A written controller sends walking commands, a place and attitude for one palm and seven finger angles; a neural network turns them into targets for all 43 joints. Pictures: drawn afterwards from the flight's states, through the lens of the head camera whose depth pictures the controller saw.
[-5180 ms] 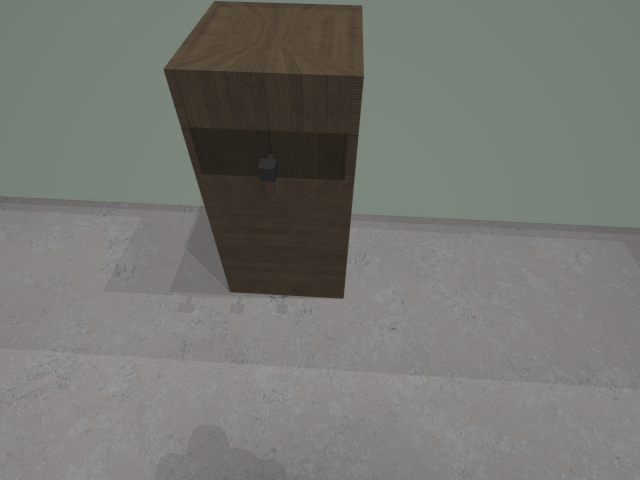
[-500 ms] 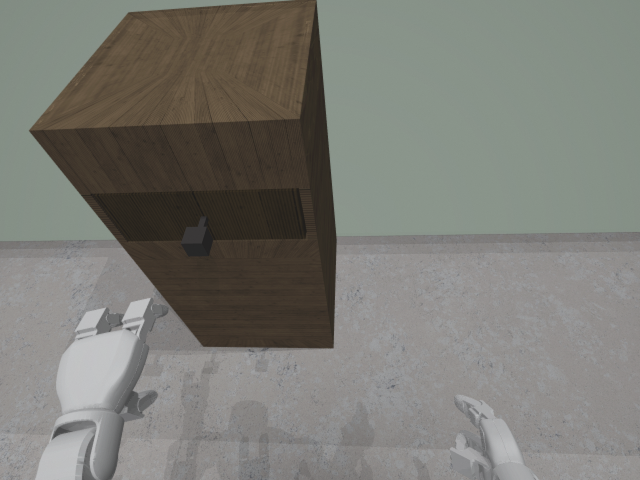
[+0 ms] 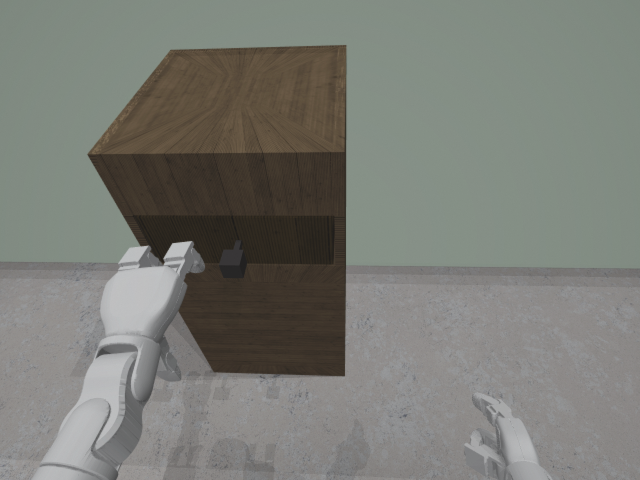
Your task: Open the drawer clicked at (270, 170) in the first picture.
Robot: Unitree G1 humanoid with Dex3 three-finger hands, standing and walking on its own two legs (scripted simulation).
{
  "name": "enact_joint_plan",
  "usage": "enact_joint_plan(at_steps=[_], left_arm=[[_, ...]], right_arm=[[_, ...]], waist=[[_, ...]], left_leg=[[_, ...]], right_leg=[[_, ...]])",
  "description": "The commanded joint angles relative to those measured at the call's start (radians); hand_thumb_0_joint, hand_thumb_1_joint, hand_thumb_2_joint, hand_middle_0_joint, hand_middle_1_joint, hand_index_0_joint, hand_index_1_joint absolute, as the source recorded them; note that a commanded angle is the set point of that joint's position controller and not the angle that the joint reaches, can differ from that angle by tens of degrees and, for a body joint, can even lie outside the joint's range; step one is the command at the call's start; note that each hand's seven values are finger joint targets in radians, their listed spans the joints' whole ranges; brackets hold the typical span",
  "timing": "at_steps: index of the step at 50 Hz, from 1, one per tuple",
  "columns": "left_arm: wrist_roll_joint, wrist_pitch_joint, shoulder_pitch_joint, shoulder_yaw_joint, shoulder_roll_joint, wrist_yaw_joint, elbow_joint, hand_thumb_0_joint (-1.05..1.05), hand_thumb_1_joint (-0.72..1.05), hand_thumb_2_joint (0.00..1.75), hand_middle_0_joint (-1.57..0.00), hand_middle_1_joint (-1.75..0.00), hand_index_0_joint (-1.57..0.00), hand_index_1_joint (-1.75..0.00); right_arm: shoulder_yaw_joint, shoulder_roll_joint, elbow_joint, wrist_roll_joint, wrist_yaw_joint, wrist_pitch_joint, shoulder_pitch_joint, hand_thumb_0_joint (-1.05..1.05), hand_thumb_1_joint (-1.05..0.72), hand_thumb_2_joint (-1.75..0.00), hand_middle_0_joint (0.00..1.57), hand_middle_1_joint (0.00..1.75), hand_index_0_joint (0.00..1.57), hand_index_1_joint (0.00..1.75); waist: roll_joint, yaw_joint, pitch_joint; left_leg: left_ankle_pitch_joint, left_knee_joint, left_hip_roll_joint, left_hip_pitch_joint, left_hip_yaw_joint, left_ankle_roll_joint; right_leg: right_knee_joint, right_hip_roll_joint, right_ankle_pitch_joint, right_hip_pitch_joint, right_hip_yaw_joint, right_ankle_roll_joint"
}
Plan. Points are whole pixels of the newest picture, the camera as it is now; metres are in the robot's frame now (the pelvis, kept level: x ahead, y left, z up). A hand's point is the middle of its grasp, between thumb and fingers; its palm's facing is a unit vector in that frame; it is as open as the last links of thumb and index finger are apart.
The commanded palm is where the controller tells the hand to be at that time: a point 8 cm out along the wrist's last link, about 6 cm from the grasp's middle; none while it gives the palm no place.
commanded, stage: raise the hand with hooked fingers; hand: left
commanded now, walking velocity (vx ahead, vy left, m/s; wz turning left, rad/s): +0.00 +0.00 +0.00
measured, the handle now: (235, 256) +0.53 +0.24 -0.11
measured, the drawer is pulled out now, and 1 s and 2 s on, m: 0.00 0.00 0.00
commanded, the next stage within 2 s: move the hooked fingers above the handle in 0.56 s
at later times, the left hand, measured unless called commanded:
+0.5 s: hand (154, 304) +0.29 +0.25 +0.08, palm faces +0.05 -0.08 -1.00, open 13.8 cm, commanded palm +0.27 +0.25 +0.14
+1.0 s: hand (168, 288) +0.33 +0.25 +0.06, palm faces -0.01 -0.03 -1.00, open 13.8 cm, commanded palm +0.32 +0.25 +0.11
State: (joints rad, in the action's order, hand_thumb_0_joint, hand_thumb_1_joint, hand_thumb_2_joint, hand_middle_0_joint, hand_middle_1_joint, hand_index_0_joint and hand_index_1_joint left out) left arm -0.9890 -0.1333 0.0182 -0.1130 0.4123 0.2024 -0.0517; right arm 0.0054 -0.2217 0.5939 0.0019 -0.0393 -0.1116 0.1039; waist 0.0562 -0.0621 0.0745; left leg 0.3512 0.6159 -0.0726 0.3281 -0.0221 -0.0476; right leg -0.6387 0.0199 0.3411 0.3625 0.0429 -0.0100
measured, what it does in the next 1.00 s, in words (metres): stands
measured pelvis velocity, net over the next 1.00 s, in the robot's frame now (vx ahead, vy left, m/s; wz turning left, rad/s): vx -0.01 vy -0.03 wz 0.02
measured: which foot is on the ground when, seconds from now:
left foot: down 0.00-1.00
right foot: down 0.00-1.00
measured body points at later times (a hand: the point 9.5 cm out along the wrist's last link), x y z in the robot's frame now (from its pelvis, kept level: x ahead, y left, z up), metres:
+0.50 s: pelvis -0.01 +0.01 +0.01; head +0.02 -0.01 +0.46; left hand +0.28 +0.25 +0.13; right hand +0.16 -0.22 -0.11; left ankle -0.02 +0.09 -0.73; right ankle -0.01 -0.12 -0.73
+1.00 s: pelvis -0.01 -0.03 +0.00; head +0.03 -0.05 +0.45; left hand +0.32 +0.25 +0.11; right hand +0.17 -0.27 -0.11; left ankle -0.02 +0.09 -0.73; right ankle -0.01 -0.12 -0.73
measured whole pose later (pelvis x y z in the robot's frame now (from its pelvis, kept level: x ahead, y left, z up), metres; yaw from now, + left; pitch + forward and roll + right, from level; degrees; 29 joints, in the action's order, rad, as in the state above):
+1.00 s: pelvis -0.01 -0.03 +0.00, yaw +1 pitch +7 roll +0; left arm -0.99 0.09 -0.27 -0.01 0.51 0.15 -0.41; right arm -0.02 -0.25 0.64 -0.01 -0.07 -0.10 0.16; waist 0.04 -0.05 0.05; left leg 0.32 0.60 -0.04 0.39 -0.06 -0.01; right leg -0.61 0.05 0.31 0.41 0.00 -0.05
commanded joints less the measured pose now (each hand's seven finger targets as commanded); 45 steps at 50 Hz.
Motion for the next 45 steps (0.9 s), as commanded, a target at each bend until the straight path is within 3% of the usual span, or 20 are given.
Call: enact_joint_plan(at_steps=[1, 3, 8, 12, 14, 18, 21, 22, 26, 28, 32, 34, 36, 37, 38, 41, 42, 45], left_arm=[[-0.021, 0.013, -0.332, 0.162, 0.230, 0.007, 0.168, 0.00, -0.50, 0.30, -0.30, -1.20, -0.30, -1.20], [-0.010, 0.008, -0.378, 0.133, 0.208, -0.016, 0.141, 0.00, -0.50, 0.30, -0.30, -1.20, -0.30, -1.20], [0.010, 0.011, -0.482, 0.103, 0.218, -0.088, 0.121, 0.00, -0.50, 0.30, -0.30, -1.20, -0.30, -1.20], [0.032, 0.048, -0.366, 0.092, 0.185, -0.144, 0.093, 0.00, -0.50, 0.30, -0.30, -1.20, -0.30, -1.20], [0.043, 0.080, -0.344, 0.113, 0.199, -0.154, 0.120, 0.00, -0.50, 0.30, -0.30, -1.20, -0.30, -1.20], [0.030, 0.145, -0.380, 0.173, 0.248, -0.112, 0.190, 0.00, -0.50, 0.30, -0.30, -1.20, -0.30, -1.20], [0.019, 0.182, -0.403, 0.235, 0.299, -0.044, 0.255, 0.00, -0.50, 0.30, -0.30, -1.20, -0.30, -1.20], [0.019, 0.185, -0.400, 0.229, 0.284, -0.024, 0.253, 0.00, -0.50, 0.30, -0.30, -1.20, -0.30, -1.20], [0.022, 0.150, -0.373, 0.220, 0.257, 0.025, 0.201, 0.00, -0.50, 0.30, -0.30, -1.20, -0.30, -1.20], [0.028, 0.111, -0.354, 0.171, 0.215, 0.017, 0.137, 0.00, -0.50, 0.30, -0.30, -1.20, -0.30, -1.20], [0.036, 0.048, -0.352, 0.102, 0.182, -0.034, 0.112, 0.00, -0.50, 0.30, -0.30, -1.20, -0.30, -1.20], [0.037, 0.043, -0.377, 0.097, 0.196, -0.060, 0.096, 0.00, -0.50, 0.30, -0.30, -1.20, -0.30, -1.20], [0.028, 0.057, -0.439, 0.149, 0.262, -0.079, 0.020, 0.00, -0.50, 0.30, -0.30, -1.20, -0.30, -1.20], [0.022, 0.073, -0.456, 0.162, 0.278, -0.082, -0.007, 0.00, -0.50, 0.30, -0.30, -1.20, -0.30, -1.20], [0.015, 0.093, -0.499, 0.179, 0.301, -0.082, -0.036, 0.00, -0.50, 0.30, -0.30, -1.20, -0.30, -1.20], [0.002, 0.171, -0.557, 0.248, 0.372, -0.061, -0.040, 0.00, -0.50, 0.30, -0.30, -1.20, -0.30, -1.20], [0.003, 0.193, -0.563, 0.243, 0.362, -0.049, -0.041, 0.00, -0.50, 0.30, -0.30, -1.20, -0.30, -1.20], [0.004, 0.233, -0.616, 0.232, 0.340, -0.022, -0.118, 0.00, -0.50, 0.30, -0.30, -1.20, -0.30, -1.20]], right_arm=[[-0.033, -0.109, -0.139, -0.003, -0.002, 0.028, -0.096, 0.00, -0.90, -0.90, 0.20, 0.30, 0.20, 0.30], [-0.030, -0.107, -0.136, -0.008, 0.000, 0.023, -0.095, 0.00, -0.90, -0.90, 0.20, 0.30, 0.20, 0.30], [-0.029, -0.118, -0.132, -0.009, 0.002, 0.016, -0.073, 0.00, -0.90, -0.90, 0.20, 0.30, 0.20, 0.30], [-0.035, -0.123, -0.138, -0.006, 0.016, 0.018, -0.048, 0.00, -0.90, -0.90, 0.20, 0.30, 0.20, 0.30], [-0.039, -0.129, -0.141, -0.002, 0.019, 0.020, -0.045, 0.00, -0.90, -0.90, 0.20, 0.30, 0.20, 0.30], [-0.043, -0.128, -0.138, 0.004, 0.023, 0.027, -0.044, 0.00, -0.90, -0.90, 0.20, 0.30, 0.20, 0.30], [-0.052, -0.129, -0.132, 0.009, 0.023, 0.039, -0.046, 0.00, -0.90, -0.90, 0.20, 0.30, 0.20, 0.30], [-0.054, -0.124, -0.128, 0.009, 0.024, 0.041, -0.043, 0.00, -0.90, -0.90, 0.20, 0.30, 0.20, 0.30], [-0.065, -0.127, -0.107, -0.001, 0.030, 0.039, -0.039, 0.00, -0.90, -0.90, 0.20, 0.30, 0.20, 0.30], [-0.064, -0.130, -0.099, -0.011, 0.028, 0.033, -0.043, 0.00, -0.90, -0.90, 0.20, 0.30, 0.20, 0.30], [-0.057, -0.135, -0.117, -0.019, 0.019, 0.022, -0.063, 0.00, -0.90, -0.90, 0.20, 0.30, 0.20, 0.30], [-0.052, -0.137, -0.119, -0.017, 0.009, 0.019, -0.068, 0.00, -0.90, -0.90, 0.20, 0.30, 0.20, 0.30], [-0.045, -0.145, -0.107, -0.015, -0.006, 0.017, -0.061, 0.00, -0.90, -0.90, 0.20, 0.30, 0.20, 0.30], [-0.041, -0.139, -0.109, -0.014, -0.013, 0.019, -0.060, 0.00, -0.90, -0.90, 0.20, 0.30, 0.20, 0.30], [-0.039, -0.139, -0.101, -0.013, -0.020, 0.020, -0.056, 0.00, -0.90, -0.90, 0.20, 0.30, 0.20, 0.30], [-0.047, -0.133, -0.100, -0.007, -0.033, 0.031, -0.047, 0.00, -0.90, -0.90, 0.20, 0.30, 0.20, 0.30], [-0.046, -0.122, -0.104, -0.005, -0.036, 0.034, -0.045, 0.00, -0.90, -0.90, 0.20, 0.30, 0.20, 0.30], [-0.057, -0.121, -0.083, -0.008, -0.040, 0.043, -0.017, 0.00, -0.90, -0.90, 0.20, 0.30, 0.20, 0.30]], waist=[[0.030, -0.015, 0.164], [0.030, -0.006, 0.141], [0.022, 0.007, 0.175], [-0.029, -0.004, 0.169], [-0.045, -0.011, 0.175], [-0.006, -0.023, 0.182], [0.059, -0.038, 0.237], [0.053, -0.039, 0.251], [0.040, -0.026, 0.243], [-0.008, -0.013, 0.193], [-0.049, -0.004, 0.185], [-0.089, 0.004, 0.175], [-0.126, 0.012, 0.137], [-0.133, 0.005, 0.129], [-0.132, 0.009, 0.120], [-0.048, -0.010, 0.195], [-0.023, -0.014, 0.221], [0.012, 0.009, 0.220]], left_leg=[[-0.404, -0.125, 0.056, -0.118, -0.035, 0.041], [-0.408, -0.138, 0.059, -0.128, -0.039, 0.048], [-0.447, -0.157, 0.063, -0.171, -0.050, 0.054], [-0.503, -0.157, 0.068, -0.171, -0.051, 0.054], [-0.505, -0.158, 0.066, -0.160, -0.047, 0.049], [-0.493, -0.160, 0.064, -0.154, -0.058, 0.055], [-0.509, -0.151, 0.059, -0.172, -0.069, 0.065], [-0.510, -0.147, 0.054, -0.177, -0.064, 0.065], [-0.494, -0.140, 0.047, -0.155, -0.045, 0.067], [-0.424, -0.148, 0.041, -0.118, -0.028, 0.055], [-0.345, -0.160, 0.034, -0.105, -0.007, 0.029], [-0.313, -0.159, 0.029, -0.090, 0.001, 0.016], [-0.254, -0.156, 0.025, -0.047, 0.012, 0.009], [-0.231, -0.155, 0.021, -0.034, 0.016, 0.005], [-0.222, -0.150, 0.018, -0.023, 0.019, 0.003], [-0.241, -0.119, 0.006, -0.017, 0.019, 0.002], [-0.251, -0.109, 0.000, -0.016, 0.019, 0.000], [-0.258, -0.073, -0.001, 0.014, 0.027, 0.003]], right_leg=[[0.094, 0.010, -0.225, -0.097, -0.056, -0.051], [0.110, 0.011, -0.222, -0.095, -0.060, -0.051], [0.137, 0.011, -0.229, -0.123, -0.066, -0.049], [0.149, 0.011, -0.253, -0.140, -0.071, -0.044], [0.152, 0.011, -0.272, -0.154, -0.068, -0.044], [0.146, 0.013, -0.256, -0.146, -0.066, -0.049], [0.134, 0.018, -0.259, -0.153, -0.059, -0.053], [0.133, 0.016, -0.265, -0.153, -0.059, -0.053], [0.131, 0.020, -0.277, -0.138, -0.060, -0.053], [0.141, 0.018, -0.263, -0.128, -0.058, -0.049], [0.160, 0.008, -0.243, -0.155, -0.048, -0.041], [0.169, 0.006, -0.241, -0.165, -0.041, -0.036], [0.180, 0.004, -0.207, -0.153, -0.032, -0.030], [0.180, 0.001, -0.190, -0.150, -0.028, -0.028], [0.180, 0.000, -0.186, -0.144, -0.024, -0.028], [0.158, -0.001, -0.217, -0.169, 0.000, -0.030], [0.149, -0.006, -0.237, -0.179, 0.004, -0.031], [0.126, -0.003, -0.269, -0.125, 0.008, -0.030]])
